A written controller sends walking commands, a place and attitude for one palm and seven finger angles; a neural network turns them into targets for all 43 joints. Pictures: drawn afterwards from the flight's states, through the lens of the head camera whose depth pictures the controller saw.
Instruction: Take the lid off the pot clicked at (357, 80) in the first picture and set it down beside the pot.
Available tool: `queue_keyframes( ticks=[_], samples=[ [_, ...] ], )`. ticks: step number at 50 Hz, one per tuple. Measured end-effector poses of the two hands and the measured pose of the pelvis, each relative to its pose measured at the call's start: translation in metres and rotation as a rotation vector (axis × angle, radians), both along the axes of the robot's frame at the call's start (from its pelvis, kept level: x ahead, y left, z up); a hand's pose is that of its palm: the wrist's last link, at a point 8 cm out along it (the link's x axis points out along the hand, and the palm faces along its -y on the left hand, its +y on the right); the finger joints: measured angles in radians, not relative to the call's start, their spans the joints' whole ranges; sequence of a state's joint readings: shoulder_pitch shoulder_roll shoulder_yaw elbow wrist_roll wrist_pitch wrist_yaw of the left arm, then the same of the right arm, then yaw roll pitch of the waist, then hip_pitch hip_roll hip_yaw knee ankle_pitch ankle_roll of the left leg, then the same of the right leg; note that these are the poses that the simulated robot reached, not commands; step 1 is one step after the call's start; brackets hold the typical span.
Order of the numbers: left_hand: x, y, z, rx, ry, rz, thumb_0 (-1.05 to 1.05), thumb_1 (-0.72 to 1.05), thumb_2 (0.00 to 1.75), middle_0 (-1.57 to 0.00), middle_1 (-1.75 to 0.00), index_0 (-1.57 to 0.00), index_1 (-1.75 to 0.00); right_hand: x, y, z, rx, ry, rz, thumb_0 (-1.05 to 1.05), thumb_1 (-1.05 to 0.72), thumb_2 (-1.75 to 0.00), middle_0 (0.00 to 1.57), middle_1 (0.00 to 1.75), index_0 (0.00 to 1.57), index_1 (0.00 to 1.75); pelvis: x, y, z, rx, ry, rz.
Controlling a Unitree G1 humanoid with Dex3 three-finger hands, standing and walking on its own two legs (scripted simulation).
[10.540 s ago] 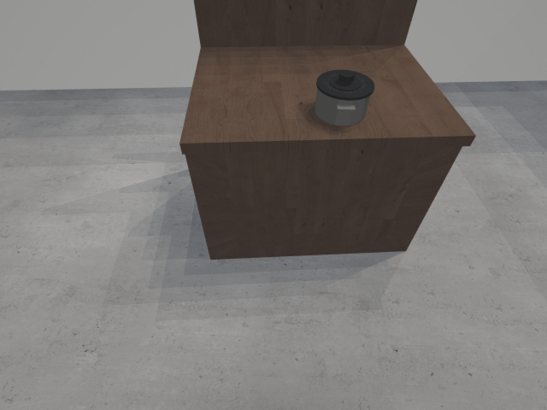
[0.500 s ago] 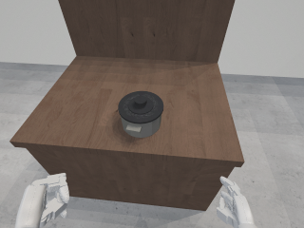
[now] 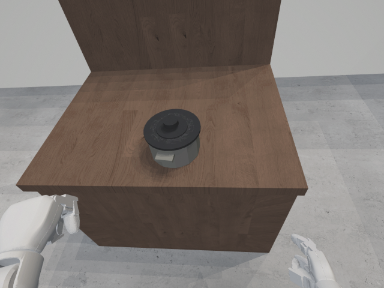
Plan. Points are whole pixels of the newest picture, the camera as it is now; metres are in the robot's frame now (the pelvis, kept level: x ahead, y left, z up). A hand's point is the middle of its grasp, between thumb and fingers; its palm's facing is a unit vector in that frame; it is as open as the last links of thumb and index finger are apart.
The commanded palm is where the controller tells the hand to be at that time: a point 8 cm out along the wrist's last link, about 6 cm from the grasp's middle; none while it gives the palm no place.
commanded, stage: reach forward and open the fingers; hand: left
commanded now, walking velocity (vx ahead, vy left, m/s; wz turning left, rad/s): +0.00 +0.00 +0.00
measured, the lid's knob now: (170, 122) +0.55 +0.15 +0.01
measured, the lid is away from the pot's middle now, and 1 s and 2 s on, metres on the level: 0.00 0.00 0.00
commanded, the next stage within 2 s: move the open hand above the knob in 0.84 s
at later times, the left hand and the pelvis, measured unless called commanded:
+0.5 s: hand (74, 213) +0.22 +0.26 +0.08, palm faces -0.22 -0.09 -0.97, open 7.1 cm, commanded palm +0.21 +0.26 +0.14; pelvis -0.01 +0.00 +0.01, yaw +2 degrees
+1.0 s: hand (89, 185) +0.28 +0.26 +0.08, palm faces -0.21 -0.09 -0.97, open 9.9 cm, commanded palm +0.27 +0.25 +0.15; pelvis -0.01 +0.01 +0.01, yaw +2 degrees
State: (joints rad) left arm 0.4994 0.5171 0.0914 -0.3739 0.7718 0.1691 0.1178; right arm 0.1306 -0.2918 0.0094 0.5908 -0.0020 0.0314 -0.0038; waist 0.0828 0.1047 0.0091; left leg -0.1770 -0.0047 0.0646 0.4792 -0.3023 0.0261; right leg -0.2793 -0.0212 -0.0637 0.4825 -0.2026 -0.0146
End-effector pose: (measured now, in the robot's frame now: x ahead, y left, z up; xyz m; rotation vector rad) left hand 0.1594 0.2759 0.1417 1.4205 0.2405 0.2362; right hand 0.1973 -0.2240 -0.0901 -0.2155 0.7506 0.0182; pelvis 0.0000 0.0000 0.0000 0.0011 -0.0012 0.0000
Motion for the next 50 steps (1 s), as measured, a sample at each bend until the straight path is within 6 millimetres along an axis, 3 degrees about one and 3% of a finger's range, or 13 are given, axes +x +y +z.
queue_keyframes(
  ticks=[8, 14, 18, 24, 29, 32, 36, 41, 45, 50],
  samples=[
    [0.016, -0.003, -0.011, -0.013, 0.17, -0.057, 0.01, 0.52, 1.07, -1.15, -1.06, -1.16, -1.07, 0.012, -0.002, 0.007, 0.013, -0.039, -0.028, 0.01, -0.9, -0.9, 0.2, 0.3, 0.2, 0.3, 0.0, -0.002, 0.003, -0.001, -0.026, 0.026],
    [0.032, -0.012, 0.0, 0.032, 0.193, -0.17, 0.0, 0.34, 1.16, -1.09, -0.84, -1.1, -0.85, 0.014, 0.004, 0.014, 0.017, -0.058, -0.005, 0.01, -0.9, -0.9, 0.2, 0.3, 0.2, 0.3, -0.004, -0.004, 0.005, -0.001, -0.045, 0.033],
    [0.039, -0.001, -0.004, 0.024, 0.232, -0.146, 0.0, 0.22, 1.22, -1.05, -0.7, -1.05, -0.71, 0.006, 0.005, 0.013, 0.03, -0.037, -0.001, 0.01, -0.9, -0.9, 0.2, 0.3, 0.2, 0.3, -0.009, -0.005, 0.006, -0.001, -0.045, 0.03],
    [0.046, -0.016, -0.001, 0.008, 0.21, -0.235, 0.0, 0.06, 1.28, -0.98, -0.49, -0.98, -0.49, -0.01, 0.005, 0.007, 0.017, 0.003, -0.004, 0.01, -0.9, -0.9, 0.2, 0.3, 0.2, 0.3, -0.012, -0.002, 0.007, -0.002, -0.04, 0.031],
    [0.059, -0.004, -0.002, 0.033, 0.202, -0.201, 0.0, -0.08, 1.31, -0.92, -0.31, -0.93, -0.32, -0.025, 0.003, 0.001, 0.017, 0.052, -0.024, 0.01, -0.9, -0.9, 0.2, 0.3, 0.2, 0.3, -0.017, -0.001, 0.007, -0.001, -0.04, 0.03],
    [0.066, -0.008, -0.001, 0.004, 0.185, -0.208, 0.0, -0.14, 1.33, -0.89, -0.23, -0.9, -0.23, -0.03, 0.003, -0.001, 0.019, 0.057, -0.029, 0.01, -0.9, -0.9, 0.2, 0.3, 0.2, 0.3, -0.018, 0.002, 0.007, 0.0, -0.037, 0.032],
    [0.073, -0.018, -0.003, 0.022, 0.191, -0.255, 0.0, -0.19, 1.34, -0.87, -0.15, -0.87, -0.16, -0.033, 0.004, -0.003, 0.023, 0.063, -0.042, 0.01, -0.9, -0.9, 0.2, 0.3, 0.2, 0.3, -0.018, 0.005, 0.007, 0.001, -0.033, 0.026],
    [0.088, -0.009, -0.003, 0.033, 0.194, -0.229, 0.0, -0.23, 1.35, -0.85, -0.11, -0.86, -0.11, -0.033, 0.006, -0.002, 0.02, 0.069, -0.049, 0.01, -0.9, -0.9, 0.2, 0.3, 0.2, 0.3, -0.018, 0.006, 0.007, 0.002, -0.032, 0.027],
    [0.097, -0.016, 0.004, 0.015, 0.158, -0.244, 0.0, -0.23, 1.35, -0.85, -0.09, -0.85, -0.1, -0.027, 0.008, -0.001, 0.025, 0.057, -0.039, 0.01, -0.9, -0.9, 0.2, 0.3, 0.2, 0.3, -0.016, 0.008, 0.007, 0.001, -0.025, 0.031],
    [0.11, -0.015, -0.004, 0.027, 0.205, -0.22, 0.0, -0.24, 1.35, -0.84, -0.09, -0.85, -0.09, -0.019, 0.01, -0.001, 0.032, 0.066, -0.036, 0.01, -0.9, -0.9, 0.2, 0.3, 0.2, 0.3, -0.013, 0.009, 0.007, 0.001, -0.017, 0.031]
  ],
)
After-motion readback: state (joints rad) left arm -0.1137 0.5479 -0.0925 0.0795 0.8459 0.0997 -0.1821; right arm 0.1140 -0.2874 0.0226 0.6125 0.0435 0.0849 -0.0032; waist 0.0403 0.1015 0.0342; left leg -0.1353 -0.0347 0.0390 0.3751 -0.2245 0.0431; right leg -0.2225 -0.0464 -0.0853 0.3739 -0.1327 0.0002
